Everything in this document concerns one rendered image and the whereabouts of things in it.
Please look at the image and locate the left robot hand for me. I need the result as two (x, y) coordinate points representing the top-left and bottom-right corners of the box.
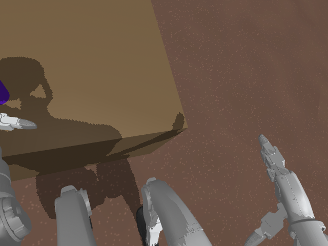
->
(0, 113), (37, 131)

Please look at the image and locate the can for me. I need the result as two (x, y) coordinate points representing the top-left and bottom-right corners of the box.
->
(0, 80), (10, 105)

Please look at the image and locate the right robot foot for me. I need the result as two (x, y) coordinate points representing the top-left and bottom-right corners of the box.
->
(136, 206), (159, 246)

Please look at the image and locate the left robot arm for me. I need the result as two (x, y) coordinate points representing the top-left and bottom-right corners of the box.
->
(0, 147), (32, 246)

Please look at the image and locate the right robot arm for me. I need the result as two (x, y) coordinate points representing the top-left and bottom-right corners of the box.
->
(288, 219), (328, 246)

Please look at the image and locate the right robot hand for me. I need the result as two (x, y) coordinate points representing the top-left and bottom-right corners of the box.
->
(244, 134), (315, 246)

